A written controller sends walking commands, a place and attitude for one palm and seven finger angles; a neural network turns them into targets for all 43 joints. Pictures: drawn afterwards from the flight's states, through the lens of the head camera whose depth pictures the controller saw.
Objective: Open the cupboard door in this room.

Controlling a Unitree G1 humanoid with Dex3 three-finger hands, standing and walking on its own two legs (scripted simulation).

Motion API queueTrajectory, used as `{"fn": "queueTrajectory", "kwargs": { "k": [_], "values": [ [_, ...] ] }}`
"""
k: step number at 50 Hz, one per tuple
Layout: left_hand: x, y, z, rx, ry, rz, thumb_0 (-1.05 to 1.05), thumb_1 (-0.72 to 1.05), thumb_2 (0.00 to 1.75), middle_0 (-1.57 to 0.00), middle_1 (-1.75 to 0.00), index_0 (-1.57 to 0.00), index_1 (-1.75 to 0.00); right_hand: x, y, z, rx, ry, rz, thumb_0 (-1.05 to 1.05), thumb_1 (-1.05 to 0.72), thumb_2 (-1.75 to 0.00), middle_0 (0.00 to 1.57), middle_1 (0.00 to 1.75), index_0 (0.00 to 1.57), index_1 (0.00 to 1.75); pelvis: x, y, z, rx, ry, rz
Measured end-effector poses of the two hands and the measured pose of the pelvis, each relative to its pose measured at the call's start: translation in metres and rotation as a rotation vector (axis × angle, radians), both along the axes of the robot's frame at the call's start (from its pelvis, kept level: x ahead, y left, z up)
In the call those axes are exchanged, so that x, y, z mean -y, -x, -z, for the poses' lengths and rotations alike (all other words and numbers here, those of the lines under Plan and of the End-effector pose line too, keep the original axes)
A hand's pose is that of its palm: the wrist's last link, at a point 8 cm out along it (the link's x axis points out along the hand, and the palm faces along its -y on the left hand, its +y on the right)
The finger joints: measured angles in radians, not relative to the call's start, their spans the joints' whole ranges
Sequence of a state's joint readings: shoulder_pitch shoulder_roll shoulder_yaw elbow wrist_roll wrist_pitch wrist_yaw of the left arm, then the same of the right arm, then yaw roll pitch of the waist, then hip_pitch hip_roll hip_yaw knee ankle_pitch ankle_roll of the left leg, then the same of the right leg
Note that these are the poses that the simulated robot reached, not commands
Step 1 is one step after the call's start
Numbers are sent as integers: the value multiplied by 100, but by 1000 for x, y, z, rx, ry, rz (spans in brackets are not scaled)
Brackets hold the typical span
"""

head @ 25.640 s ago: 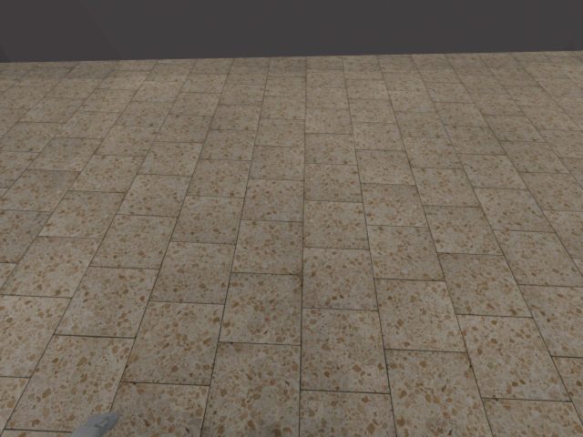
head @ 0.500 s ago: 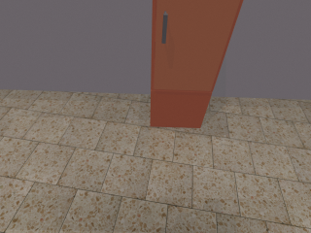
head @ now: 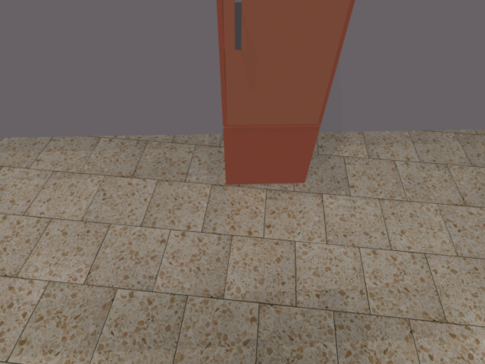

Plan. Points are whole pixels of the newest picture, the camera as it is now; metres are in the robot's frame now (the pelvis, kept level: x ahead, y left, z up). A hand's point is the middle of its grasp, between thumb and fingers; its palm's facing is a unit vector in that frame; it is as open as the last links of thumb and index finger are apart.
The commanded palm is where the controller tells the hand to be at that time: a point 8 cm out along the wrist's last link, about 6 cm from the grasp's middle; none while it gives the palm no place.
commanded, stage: walk to a spot facing it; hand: left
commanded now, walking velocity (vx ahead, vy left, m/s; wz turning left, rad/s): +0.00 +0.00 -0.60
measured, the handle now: (237, 23) +1.03 +0.09 +0.09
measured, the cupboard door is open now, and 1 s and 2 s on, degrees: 0 0 0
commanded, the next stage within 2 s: none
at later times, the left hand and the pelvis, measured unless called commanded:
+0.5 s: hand out of the picture +0.07 +0.12 -0.15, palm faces -0.14 -0.96 -0.26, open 7.4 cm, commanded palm none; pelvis +0.00 -0.07 +0.01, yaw -13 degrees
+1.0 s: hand (164, 315) +0.23 +0.18 -0.18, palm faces -0.41 -0.89 -0.21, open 7.4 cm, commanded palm none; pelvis +0.15 -0.01 +0.00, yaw -31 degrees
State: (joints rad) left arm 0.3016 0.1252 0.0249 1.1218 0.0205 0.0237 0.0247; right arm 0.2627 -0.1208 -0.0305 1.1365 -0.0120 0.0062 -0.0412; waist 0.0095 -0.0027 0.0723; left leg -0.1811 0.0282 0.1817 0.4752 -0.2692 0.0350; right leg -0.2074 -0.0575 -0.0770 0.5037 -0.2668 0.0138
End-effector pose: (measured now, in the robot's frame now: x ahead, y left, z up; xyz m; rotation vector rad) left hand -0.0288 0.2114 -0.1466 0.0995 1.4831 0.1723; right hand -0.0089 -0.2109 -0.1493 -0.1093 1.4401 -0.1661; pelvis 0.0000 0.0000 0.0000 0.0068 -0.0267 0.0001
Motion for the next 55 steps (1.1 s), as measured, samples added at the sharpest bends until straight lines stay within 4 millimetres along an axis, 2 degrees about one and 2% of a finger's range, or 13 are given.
{"fn": "queueTrajectory", "kwargs": {
  "k": [6, 13, 19, 25, 32, 36, 40, 43, 46, 50, 55],
  "values": [
    [-3, -28, -1, 17, -51, 69, 1, 91, 89, -20, -30, -20, -30, 22, 2, 12, 42, 2, 67, 0, -91, -90, 20, 30, 20, 30, 15, 6, 8, -5, -27, 68],
    [15, -75, -8, 158, -127, 147, 1, 91, 89, -20, -30, -20, -30, 67, -6, 33, 82, -15, 110, 0, -91, -90, 20, 30, 20, 30, 48, 8, 21, -7, -27, 124],
    [37, -89, -23, 177, -113, 190, 0, 91, 89, -20, -30, -20, -30, 104, -38, 8, 175, 25, 109, 0, -91, -90, 20, 30, 20, 30, 64, 12, 4, -23, -40, 175],
    [48, -97, -31, 173, -80, 233, 1, 91, 89, -20, -30, -20, -30, 130, -64, -14, 266, 72, 115, 0, -91, -90, 20, 30, 20, 30, 69, 0, -6, -45, -46, 232],
    [41, -100, -32, 115, -65, 261, 1, 91, 89, -20, -30, -20, -30, 133, -93, -26, 312, 100, 133, 0, -91, -90, 20, 30, 20, 30, 63, -27, -9, -51, -35, 294],
    [28, -107, -30, 57, -59, 276, 1, 91, 89, -20, -30, -20, -30, 122, -117, -30, 334, 100, 147, 0, -91, -90, 20, 30, 20, 30, 55, -49, -9, -53, -25, 332],
    [11, -125, -24, 2, -52, 298, 1, 91, 89, -20, -30, -20, -30, 105, -148, -34, 359, 103, 163, 1, -91, -90, 20, 30, 20, 30, 42, -77, -6, -56, -12, 376],
    [-5, -151, -14, -31, -45, 325, 1, 91, 89, -20, -30, -20, -30, 91, -173, -36, 391, 118, 184, 1, -91, -90, 20, 30, 20, 30, 30, -102, 0, -57, -2, 412],
    [-19, -195, 3, -39, -41, 374, 1, 91, 89, -20, -30, -20, -30, 80, -185, -33, 426, 156, 225, 0, -91, -90, 20, 30, 20, 30, 19, -128, 11, -50, 9, 464],
    [-16, -281, 2, 35, -33, 489, 1, 91, 89, -20, -30, -20, -30, 61, -162, -37, 355, 169, 328, 0, -91, -90, 20, 30, 21, 30, 13, -155, 3, -39, 28, 535],
    [15, -393, -8, 196, -18, 611, 1, 92, 89, -19, -30, -20, -30, 33, -110, -36, 173, 166, 476, 0, -91, -90, 20, 30, 21, 30, 15, -183, -5, -47, 39, 596]
  ]
}}
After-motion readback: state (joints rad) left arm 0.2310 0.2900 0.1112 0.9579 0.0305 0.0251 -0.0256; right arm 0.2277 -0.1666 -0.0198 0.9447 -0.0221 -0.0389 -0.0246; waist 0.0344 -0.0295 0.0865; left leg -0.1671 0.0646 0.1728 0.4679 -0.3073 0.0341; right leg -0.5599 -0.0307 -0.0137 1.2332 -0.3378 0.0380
